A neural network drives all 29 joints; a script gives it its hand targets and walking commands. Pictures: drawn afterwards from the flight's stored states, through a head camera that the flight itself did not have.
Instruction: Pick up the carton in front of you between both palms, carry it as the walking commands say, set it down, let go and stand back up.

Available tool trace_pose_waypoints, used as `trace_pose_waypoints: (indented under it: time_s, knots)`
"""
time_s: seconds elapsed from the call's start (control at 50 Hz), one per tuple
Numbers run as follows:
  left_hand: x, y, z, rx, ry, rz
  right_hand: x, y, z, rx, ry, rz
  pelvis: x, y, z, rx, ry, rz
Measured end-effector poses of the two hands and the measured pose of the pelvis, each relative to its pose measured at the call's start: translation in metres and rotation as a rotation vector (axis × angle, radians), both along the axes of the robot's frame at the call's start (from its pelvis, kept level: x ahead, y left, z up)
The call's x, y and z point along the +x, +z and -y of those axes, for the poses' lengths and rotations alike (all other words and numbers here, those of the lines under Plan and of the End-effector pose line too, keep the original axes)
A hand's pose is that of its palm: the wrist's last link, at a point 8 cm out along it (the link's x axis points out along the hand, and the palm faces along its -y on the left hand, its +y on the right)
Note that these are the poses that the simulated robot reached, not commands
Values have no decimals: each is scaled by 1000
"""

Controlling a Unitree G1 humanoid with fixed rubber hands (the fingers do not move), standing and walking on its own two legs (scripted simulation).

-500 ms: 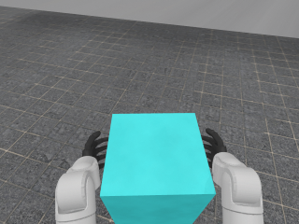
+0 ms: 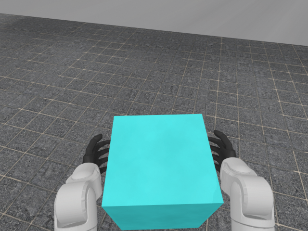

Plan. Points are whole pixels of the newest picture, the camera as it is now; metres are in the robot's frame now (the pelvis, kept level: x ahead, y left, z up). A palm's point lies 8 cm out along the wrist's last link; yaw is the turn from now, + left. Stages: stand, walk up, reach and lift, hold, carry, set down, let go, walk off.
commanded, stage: carry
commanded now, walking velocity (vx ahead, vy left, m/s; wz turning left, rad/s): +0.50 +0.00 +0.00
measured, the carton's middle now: (159, 176) +0.27 +0.00 +0.02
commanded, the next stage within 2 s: none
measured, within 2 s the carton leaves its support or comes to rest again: neither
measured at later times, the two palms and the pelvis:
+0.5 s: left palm (110, 82) +0.59 +0.16 +0.09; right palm (195, 79) +0.60 -0.14 +0.09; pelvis +0.33 +0.00 +0.00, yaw +1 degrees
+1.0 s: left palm (117, 38) +0.93 +0.16 +0.11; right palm (181, 37) +0.93 -0.14 +0.10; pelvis +0.67 +0.01 +0.01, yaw +1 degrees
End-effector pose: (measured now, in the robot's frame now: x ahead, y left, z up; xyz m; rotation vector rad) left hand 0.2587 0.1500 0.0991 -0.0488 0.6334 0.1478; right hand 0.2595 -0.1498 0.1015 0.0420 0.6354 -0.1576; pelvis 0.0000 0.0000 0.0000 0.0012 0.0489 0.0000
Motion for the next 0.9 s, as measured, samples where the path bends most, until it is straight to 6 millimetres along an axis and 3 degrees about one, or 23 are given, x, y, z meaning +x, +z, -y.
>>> trace_pose_waypoints:
  time_s: [0.04,0.12,0.24,0.36,0.44,0.54,0.64,0.76,0.9]
  knots:
    - [33,-8,-9,-26,1,-16,31,-4,-9,-19,-4,-17,28,-4,-9,20,-8,4]
    - [84,-12,-17,-31,-16,-105,76,-7,-18,-14,-29,-106,70,11,-22,-6,-30,-10]
    - [157,4,-22,-38,-32,-94,144,11,-22,-19,-48,-94,136,29,-30,-35,-22,-25]
    - [231,16,-22,-28,-8,-54,227,22,-22,-17,-19,-55,218,30,-24,-36,-8,-29]
    - [286,7,-15,-16,11,-63,287,10,-15,-12,6,-65,280,19,-12,-24,0,-20]
    - [364,-15,2,18,32,-75,372,-23,2,20,29,-76,363,-5,9,-22,30,4]
    - [418,-29,11,22,56,-179,433,-38,10,22,53,-179,418,10,23,-7,57,-13]
    - [483,-13,12,28,69,-160,503,-23,11,19,74,-160,489,27,27,21,48,-27]
    - [585,11,6,25,34,-54,594,1,6,21,35,-54,587,25,12,20,32,-24]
